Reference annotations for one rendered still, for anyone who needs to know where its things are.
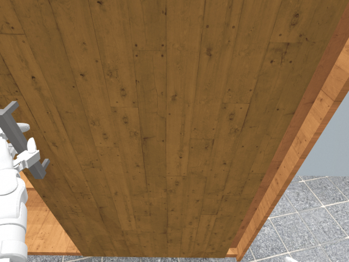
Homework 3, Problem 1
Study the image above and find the robot left hand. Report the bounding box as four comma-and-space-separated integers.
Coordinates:
0, 123, 40, 172

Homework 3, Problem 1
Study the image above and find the handle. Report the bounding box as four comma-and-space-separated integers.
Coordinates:
0, 101, 50, 179

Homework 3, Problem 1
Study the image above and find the robot left forearm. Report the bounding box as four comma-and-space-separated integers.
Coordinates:
0, 169, 28, 262

